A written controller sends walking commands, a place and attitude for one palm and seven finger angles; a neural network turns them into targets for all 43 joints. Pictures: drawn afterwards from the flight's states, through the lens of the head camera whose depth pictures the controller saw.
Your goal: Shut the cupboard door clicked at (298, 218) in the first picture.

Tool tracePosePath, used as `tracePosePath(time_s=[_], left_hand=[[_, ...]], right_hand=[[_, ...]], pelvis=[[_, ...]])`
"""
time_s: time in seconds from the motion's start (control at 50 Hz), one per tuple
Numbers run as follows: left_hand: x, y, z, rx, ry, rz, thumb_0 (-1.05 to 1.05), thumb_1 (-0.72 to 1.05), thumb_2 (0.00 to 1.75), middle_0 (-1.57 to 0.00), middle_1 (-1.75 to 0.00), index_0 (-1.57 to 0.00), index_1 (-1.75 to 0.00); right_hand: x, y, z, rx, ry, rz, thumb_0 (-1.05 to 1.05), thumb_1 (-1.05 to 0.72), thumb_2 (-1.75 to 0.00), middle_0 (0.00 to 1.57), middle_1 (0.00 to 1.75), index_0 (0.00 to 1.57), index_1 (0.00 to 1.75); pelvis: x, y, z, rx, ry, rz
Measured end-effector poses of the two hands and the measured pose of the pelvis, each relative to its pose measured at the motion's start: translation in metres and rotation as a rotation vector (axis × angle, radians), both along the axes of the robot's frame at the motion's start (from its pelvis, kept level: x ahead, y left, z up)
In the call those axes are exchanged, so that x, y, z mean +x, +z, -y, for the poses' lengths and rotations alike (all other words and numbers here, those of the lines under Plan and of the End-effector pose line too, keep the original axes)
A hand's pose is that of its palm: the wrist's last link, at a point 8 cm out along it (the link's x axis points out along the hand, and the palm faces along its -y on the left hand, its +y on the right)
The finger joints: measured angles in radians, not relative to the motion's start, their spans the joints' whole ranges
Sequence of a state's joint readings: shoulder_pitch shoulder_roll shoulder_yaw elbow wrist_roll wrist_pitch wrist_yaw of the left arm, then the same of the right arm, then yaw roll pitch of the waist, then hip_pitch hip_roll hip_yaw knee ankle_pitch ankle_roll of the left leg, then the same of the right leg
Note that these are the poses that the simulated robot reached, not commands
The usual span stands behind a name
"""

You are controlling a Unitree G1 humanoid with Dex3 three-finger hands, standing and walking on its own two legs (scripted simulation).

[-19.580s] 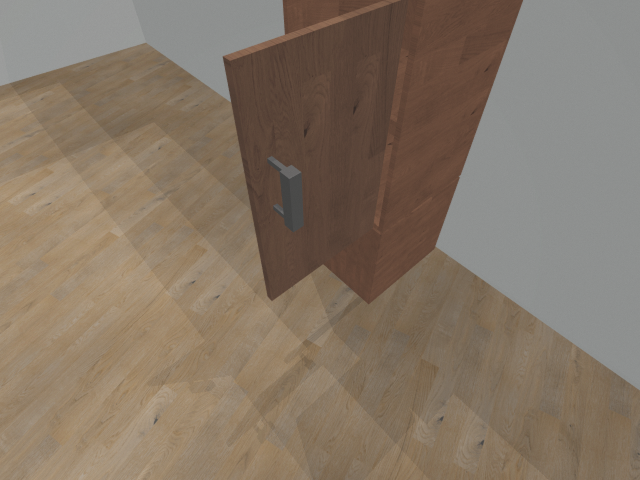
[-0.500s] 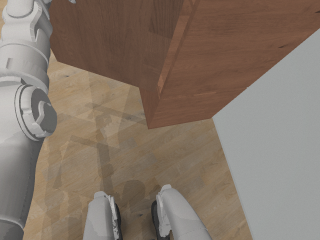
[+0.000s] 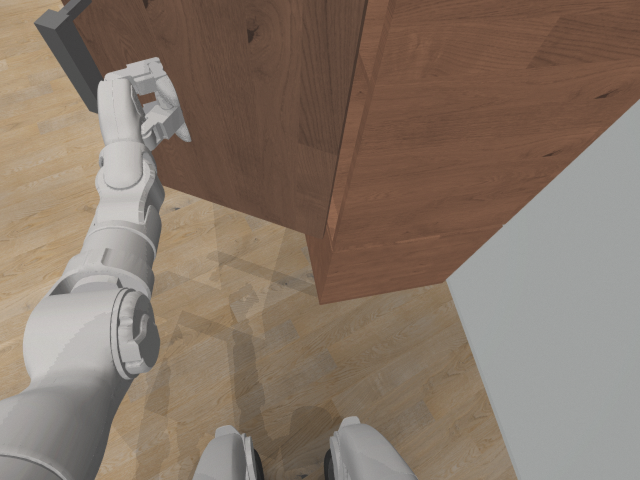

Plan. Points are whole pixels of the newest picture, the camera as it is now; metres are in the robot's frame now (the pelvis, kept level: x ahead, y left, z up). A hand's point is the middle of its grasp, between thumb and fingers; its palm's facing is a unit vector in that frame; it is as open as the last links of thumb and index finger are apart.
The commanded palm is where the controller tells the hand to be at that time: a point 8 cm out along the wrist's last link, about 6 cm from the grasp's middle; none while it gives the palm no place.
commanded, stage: pull the fist back off the door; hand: left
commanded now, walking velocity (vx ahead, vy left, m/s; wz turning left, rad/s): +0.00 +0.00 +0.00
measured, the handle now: (91, 56) +0.65 +0.21 +0.08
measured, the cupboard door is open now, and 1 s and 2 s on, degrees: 60 60 60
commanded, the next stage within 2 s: draw the hand back to the body in 0.24 s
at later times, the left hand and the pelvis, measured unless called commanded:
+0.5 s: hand (176, 143) +0.48 +0.10 +0.11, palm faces +0.08 -1.00 -0.03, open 3.1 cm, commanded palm +0.42 +0.16 +0.11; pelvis +0.00 -0.01 +0.01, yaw +1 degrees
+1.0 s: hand (41, 266) +0.32 +0.17 +0.17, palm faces +0.10 -0.98 -0.18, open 3.1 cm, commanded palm +0.28 +0.23 +0.18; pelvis +0.00 +0.00 +0.06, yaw +2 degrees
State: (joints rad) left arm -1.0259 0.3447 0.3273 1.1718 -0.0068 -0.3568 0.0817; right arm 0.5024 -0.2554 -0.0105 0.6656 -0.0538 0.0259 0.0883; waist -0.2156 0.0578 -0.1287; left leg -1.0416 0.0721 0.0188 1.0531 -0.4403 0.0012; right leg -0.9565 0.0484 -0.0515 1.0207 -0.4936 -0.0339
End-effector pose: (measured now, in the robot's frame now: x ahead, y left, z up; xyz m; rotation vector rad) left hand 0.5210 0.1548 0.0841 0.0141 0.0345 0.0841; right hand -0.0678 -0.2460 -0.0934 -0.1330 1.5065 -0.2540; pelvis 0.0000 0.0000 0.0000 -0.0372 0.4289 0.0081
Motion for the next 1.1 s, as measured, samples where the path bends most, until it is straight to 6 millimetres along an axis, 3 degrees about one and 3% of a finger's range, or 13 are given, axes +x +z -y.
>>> tracePosePath(time_s=[0.14, 0.3, 0.38, 0.48, 0.6, 0.7, 0.78, 0.9, 1.1], left_hand=[[-0.033, -0.002, 0.001, 0.002, -0.012, 0.037, 0.02, 0.90, 0.90, -1.30, -1.50, -1.30, -1.50], [-0.059, 0.002, 0.012, 0.017, -0.018, 0.037, 0.02, 0.90, 0.90, -1.30, -1.50, -1.30, -1.50], [-0.057, 0.009, 0.016, 0.023, -0.016, 0.051, 0.02, 0.90, 0.90, -1.30, -1.50, -1.30, -1.50], [-0.063, 0.020, 0.009, 0.018, -0.007, 0.081, 0.02, 0.90, 0.90, -1.30, -1.50, -1.30, -1.50], [-0.100, 0.030, -0.022, 0.029, 0.017, 0.054, 0.02, 0.90, 0.90, -1.30, -1.49, -1.30, -1.50], [-0.137, 0.047, -0.039, 0.026, 0.004, 0.087, 0.02, 0.90, 0.90, -1.30, -1.50, -1.30, -1.50], [-0.159, 0.059, -0.044, 0.018, -0.023, 0.103, 0.02, 0.90, 0.90, -1.30, -1.50, -1.30, -1.50], [-0.191, 0.074, -0.056, 0.039, -0.035, 0.106, 0.02, 0.90, 0.90, -1.26, -1.46, -1.27, -1.46], [-0.255, 0.107, -0.093, 0.226, 0.089, 0.048, 0.02, 0.90, 0.90, -1.06, -1.23, -1.06, -1.24]], right_hand=[[0.067, -0.002, 0.024, -0.029, 0.067, 0.133, 0.00, -0.90, -0.90, 0.20, 0.30, 0.20, 0.30], [0.132, -0.009, 0.025, -0.013, 0.134, 0.295, 0.00, -0.91, -0.90, 0.20, 0.30, 0.20, 0.30], [0.142, -0.013, 0.021, -0.003, 0.143, 0.339, 0.00, -0.91, -0.90, 0.20, 0.30, 0.20, 0.30], [0.131, -0.015, 0.015, 0.026, 0.114, 0.338, 0.00, -0.91, -0.90, 0.20, 0.30, 0.20, 0.30], [0.110, -0.005, 0.010, 0.054, 0.068, 0.306, 0.00, -0.90, -0.90, 0.20, 0.30, 0.20, 0.30], [0.111, 0.009, 0.014, 0.030, 0.076, 0.323, 0.00, -0.90, -0.90, 0.21, 0.30, 0.20, 0.30], [0.130, 0.020, 0.018, -0.001, 0.099, 0.393, 0.01, -0.90, -0.90, 0.21, 0.30, 0.20, 0.30], [0.182, 0.044, 0.012, -0.022, 0.131, 0.575, 0.01, -0.90, -0.90, 0.20, 0.30, 0.20, 0.30], [0.263, 0.095, -0.035, 0.005, 0.219, 0.786, 0.01, -0.90, -0.90, 0.20, 0.30, 0.20, 0.30]], pelvis=[[0.009, 0.007, 0.005, 0.014, 0.010, 0.042], [0.007, 0.009, 0.010, 0.026, 0.027, 0.086], [0.002, 0.006, 0.012, 0.030, 0.029, 0.088], [-0.001, 0.008, 0.014, 0.039, 0.010, 0.101], [0.000, 0.025, 0.015, 0.047, -0.002, 0.167], [0.001, 0.037, 0.013, 0.041, 0.013, 0.227], [0.000, 0.043, 0.010, 0.038, 0.021, 0.267], [-0.001, 0.051, 0.004, 0.043, 0.015, 0.324], [0.003, 0.073, -0.007, 0.046, 0.027, 0.435]])
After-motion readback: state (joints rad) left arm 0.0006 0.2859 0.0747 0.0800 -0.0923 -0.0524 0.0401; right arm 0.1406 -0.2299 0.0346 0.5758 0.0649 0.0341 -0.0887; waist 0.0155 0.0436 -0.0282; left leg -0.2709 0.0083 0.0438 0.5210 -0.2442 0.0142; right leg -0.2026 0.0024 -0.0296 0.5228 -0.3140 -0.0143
